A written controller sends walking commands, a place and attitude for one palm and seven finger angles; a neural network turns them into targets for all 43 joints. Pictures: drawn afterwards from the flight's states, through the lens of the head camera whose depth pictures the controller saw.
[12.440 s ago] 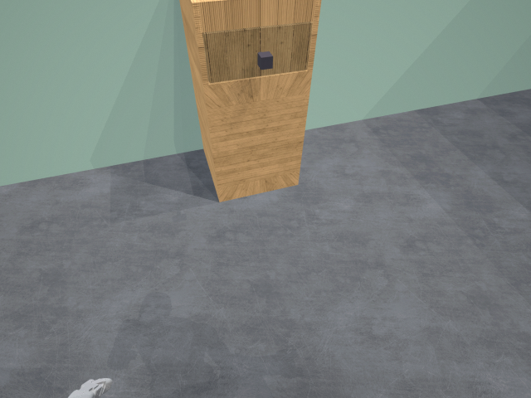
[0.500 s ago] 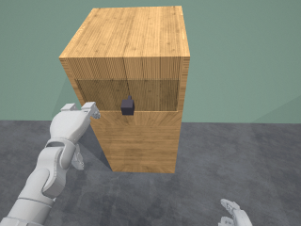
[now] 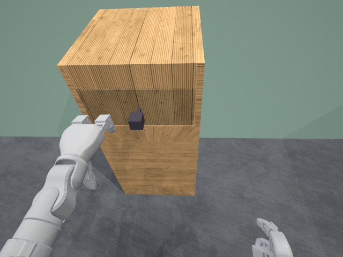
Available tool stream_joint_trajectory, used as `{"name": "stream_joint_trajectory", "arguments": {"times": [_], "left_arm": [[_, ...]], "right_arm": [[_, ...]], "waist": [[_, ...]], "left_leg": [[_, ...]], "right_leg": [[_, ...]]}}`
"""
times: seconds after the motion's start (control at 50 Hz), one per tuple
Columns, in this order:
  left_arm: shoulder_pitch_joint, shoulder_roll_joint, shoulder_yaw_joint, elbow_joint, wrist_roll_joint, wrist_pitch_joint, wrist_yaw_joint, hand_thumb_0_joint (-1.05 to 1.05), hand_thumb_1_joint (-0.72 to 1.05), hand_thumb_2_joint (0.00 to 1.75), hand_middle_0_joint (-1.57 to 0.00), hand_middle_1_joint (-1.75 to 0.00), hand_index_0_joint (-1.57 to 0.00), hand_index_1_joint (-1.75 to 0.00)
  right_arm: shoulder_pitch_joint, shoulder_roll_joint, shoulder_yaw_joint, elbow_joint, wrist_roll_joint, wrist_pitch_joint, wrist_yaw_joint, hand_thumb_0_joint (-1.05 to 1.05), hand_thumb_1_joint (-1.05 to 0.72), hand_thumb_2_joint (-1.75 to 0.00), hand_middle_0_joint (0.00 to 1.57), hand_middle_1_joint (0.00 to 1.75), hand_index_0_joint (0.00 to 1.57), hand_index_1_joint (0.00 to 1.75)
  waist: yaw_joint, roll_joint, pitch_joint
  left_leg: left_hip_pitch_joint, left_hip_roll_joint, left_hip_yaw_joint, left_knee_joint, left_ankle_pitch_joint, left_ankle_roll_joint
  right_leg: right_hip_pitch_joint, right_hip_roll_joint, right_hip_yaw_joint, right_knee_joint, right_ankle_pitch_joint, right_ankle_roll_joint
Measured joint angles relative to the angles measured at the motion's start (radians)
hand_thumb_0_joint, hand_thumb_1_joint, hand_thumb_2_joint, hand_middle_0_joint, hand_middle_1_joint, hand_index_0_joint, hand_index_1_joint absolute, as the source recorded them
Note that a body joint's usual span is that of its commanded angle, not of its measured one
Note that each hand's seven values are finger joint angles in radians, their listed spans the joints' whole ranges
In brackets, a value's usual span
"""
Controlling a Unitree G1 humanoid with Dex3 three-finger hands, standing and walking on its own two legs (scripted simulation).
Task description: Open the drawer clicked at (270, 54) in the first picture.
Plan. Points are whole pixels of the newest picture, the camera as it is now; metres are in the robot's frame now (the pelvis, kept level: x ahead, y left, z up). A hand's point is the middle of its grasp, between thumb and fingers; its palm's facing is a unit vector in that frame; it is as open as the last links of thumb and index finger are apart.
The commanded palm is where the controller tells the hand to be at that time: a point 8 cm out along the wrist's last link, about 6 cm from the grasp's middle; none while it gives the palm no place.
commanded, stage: move the hooked fingers above the handle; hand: left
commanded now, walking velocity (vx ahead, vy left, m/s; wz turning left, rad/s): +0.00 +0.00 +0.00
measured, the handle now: (137, 116) +0.54 +0.20 -0.03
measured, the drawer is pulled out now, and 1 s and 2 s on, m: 0.00 0.00 0.00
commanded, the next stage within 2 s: none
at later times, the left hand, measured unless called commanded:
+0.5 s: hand (107, 130) +0.40 +0.23 +0.06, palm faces +0.04 -0.05 -1.00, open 13.8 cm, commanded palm +0.37 +0.24 +0.12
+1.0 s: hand (116, 120) +0.45 +0.23 +0.05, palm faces +0.00 -0.02 -1.00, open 13.8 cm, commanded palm +0.43 +0.23 +0.10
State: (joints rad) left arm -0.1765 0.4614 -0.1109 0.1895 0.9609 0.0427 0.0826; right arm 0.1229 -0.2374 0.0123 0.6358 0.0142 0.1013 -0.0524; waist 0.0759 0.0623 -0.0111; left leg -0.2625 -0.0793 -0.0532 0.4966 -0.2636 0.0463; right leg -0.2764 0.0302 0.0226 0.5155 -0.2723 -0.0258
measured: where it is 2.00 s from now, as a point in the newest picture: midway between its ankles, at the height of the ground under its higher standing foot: outside the picture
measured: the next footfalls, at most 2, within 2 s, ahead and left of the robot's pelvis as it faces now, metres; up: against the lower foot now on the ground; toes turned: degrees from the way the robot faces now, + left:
none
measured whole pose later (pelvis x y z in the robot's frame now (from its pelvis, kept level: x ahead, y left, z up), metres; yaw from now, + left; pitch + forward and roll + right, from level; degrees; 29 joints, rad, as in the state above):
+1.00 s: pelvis +0.02 +0.01 -0.01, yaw -1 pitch +11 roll -1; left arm -0.60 0.41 -0.13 0.71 1.03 0.06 0.21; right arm 0.25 -0.24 -0.04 0.66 0.02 0.14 -0.03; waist 0.00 0.05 -0.10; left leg -0.48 -0.08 -0.04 0.65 -0.35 0.06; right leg -0.49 0.03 0.03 0.64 -0.35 -0.01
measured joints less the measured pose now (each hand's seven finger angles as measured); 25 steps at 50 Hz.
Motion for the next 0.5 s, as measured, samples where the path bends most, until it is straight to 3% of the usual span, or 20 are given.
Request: {"name": "stream_joint_trajectory", "arguments": {"times": [0.14,0.24,0.32,0.42,0.5], "left_arm": [[-0.077,0.021,0.045,0.101,-0.001,-0.01,0.028,0.0,-0.49,0.3,-0.32,-1.2,-0.32,-1.2],[-0.11,0.027,0.045,0.161,-0.009,-0.003,0.001,0.0,-0.49,0.3,-0.31,-1.2,-0.32,-1.2],[-0.115,0.026,0.046,0.172,-0.01,-0.042,-0.011,0.0,-0.49,0.3,-0.31,-1.2,-0.32,-1.2],[-0.123,0.021,0.068,0.177,0.001,-0.094,0.029,0.0,-0.49,0.3,-0.32,-1.2,-0.32,-1.2],[-0.142,0.015,0.081,0.199,0.011,-0.071,0.076,0.0,-0.49,0.3,-0.32,-1.2,-0.32,-1.2]], "right_arm": [[0.015,-0.012,-0.013,0.006,0.008,0.0,-0.012,0.01,-0.91,-0.9,0.2,0.3,0.2,0.3],[0.039,-0.027,-0.023,0.01,0.008,0.007,-0.016,0.01,-0.91,-0.9,0.2,0.3,0.2,0.3],[0.057,-0.032,-0.035,0.013,0.004,0.012,-0.021,0.01,-0.91,-0.9,0.2,0.3,0.2,0.3],[0.071,-0.033,-0.051,0.019,0.004,0.014,-0.021,0.01,-0.91,-0.9,0.2,0.3,0.2,0.3],[0.08,-0.031,-0.061,0.021,0.008,0.018,-0.01,0.01,-0.91,-0.9,0.2,0.3,0.2,0.3]], "waist": [[-0.007,-0.002,-0.015],[-0.017,0.0,-0.026],[-0.027,-0.004,-0.035],[-0.037,-0.007,-0.049],[-0.042,-0.003,-0.063]], "left_leg": [[-0.034,0.013,-0.007,0.019,-0.017,-0.015],[-0.063,0.018,-0.009,0.038,-0.033,-0.019],[-0.086,0.02,-0.006,0.057,-0.05,-0.02],[-0.115,0.021,0.001,0.082,-0.07,-0.018],[-0.136,0.02,0.008,0.095,-0.08,-0.015]], "right_leg": [[-0.032,0.014,-0.008,0.016,-0.014,-0.016],[-0.062,0.019,-0.01,0.035,-0.029,-0.021],[-0.086,0.023,-0.009,0.053,-0.044,-0.022],[-0.117,0.025,-0.003,0.077,-0.06,-0.021],[-0.137,0.024,0.003,0.088,-0.068,-0.018]]}}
